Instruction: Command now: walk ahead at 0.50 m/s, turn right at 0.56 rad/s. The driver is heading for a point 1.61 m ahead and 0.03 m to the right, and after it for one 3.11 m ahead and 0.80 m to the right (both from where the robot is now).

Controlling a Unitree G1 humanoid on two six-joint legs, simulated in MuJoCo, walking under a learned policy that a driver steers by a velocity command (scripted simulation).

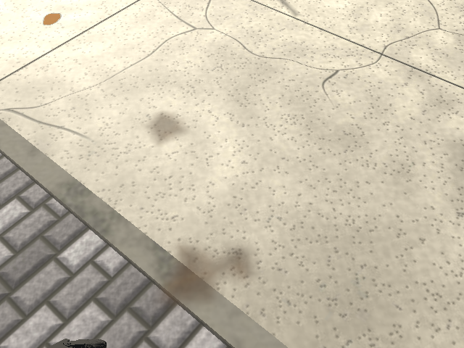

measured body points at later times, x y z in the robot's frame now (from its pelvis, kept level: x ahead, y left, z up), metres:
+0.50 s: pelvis +0.29 -0.01 +0.01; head +0.32 -0.02 +0.46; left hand +0.37 +0.27 -0.11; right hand +0.47 -0.29 -0.07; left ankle +0.46 +0.07 -0.71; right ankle +0.13 -0.09 -0.72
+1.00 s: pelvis +0.56 -0.07 +0.01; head +0.59 -0.08 +0.46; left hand +0.83 +0.11 -0.07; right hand +0.50 -0.34 -0.12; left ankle +0.46 +0.07 -0.72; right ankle +0.68 -0.21 -0.72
